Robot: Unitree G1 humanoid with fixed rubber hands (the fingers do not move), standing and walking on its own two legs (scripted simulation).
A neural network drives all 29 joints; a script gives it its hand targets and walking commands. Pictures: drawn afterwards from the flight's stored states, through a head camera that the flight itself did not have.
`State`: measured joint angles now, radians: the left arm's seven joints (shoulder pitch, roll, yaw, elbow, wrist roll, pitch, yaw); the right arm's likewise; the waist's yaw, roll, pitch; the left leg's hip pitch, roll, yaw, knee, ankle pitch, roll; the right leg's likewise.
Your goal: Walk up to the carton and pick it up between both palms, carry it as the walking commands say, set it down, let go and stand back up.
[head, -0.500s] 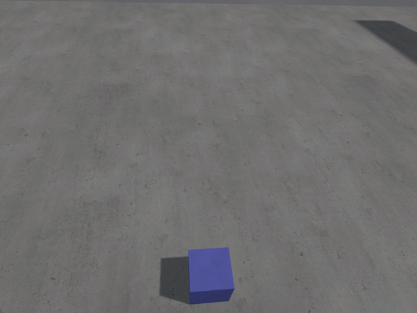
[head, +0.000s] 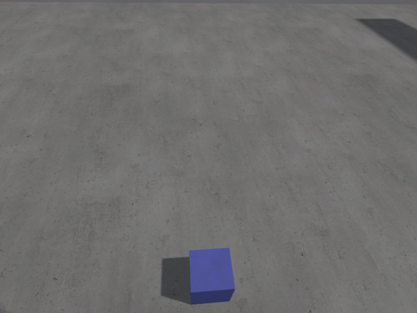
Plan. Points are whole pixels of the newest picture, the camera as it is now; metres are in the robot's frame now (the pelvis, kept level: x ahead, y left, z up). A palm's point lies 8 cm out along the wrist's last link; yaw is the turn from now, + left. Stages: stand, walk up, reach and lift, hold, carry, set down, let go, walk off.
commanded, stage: stand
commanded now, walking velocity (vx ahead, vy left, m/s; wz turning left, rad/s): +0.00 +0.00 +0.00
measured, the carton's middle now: (209, 276) +0.41 -0.03 -0.68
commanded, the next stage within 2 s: reach and lift in 0.02 s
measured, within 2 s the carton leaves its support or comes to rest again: neither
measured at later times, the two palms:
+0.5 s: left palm out of the picture +0.09 +0.19 -0.17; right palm out of the picture +0.09 -0.22 -0.16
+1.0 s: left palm (137, 287) +0.24 +0.17 -0.19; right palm (288, 280) +0.26 -0.21 -0.19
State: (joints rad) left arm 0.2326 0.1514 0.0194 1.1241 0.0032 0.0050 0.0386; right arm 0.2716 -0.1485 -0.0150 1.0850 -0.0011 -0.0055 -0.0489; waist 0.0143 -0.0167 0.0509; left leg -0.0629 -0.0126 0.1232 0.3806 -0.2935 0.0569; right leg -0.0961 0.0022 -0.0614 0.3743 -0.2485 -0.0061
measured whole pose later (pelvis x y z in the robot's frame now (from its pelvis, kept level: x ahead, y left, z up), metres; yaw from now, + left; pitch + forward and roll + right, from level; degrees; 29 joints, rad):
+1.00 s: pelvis -0.14 -0.05 -0.10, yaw +4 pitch +19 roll +1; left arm -0.74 0.20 0.14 0.75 -0.04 0.51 0.02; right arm -0.73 -0.15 -0.17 0.73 0.02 0.51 -0.06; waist -0.01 0.00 0.16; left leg -1.07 -0.02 0.01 1.08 -0.34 0.01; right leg -1.08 0.03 -0.04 1.07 -0.32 -0.06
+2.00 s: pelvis -0.13 -0.04 -0.16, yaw +6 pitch +37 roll +2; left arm -1.32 0.21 0.23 0.83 -0.03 0.16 0.14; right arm -1.34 -0.31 -0.30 0.93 0.02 0.14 -0.03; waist -0.04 -0.01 0.32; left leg -1.55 -0.07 -0.02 1.30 -0.40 -0.01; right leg -1.57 0.05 0.01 1.31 -0.39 -0.03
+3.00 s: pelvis -0.15 -0.05 -0.42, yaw +6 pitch +31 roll +2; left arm -1.53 0.29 0.08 1.10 -0.22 0.11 0.16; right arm -1.54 -0.40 -0.08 1.18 0.22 0.09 -0.11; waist -0.04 -0.01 0.52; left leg -2.18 -0.08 0.02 2.24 -0.62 -0.02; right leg -2.21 0.03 -0.04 2.25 -0.59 -0.06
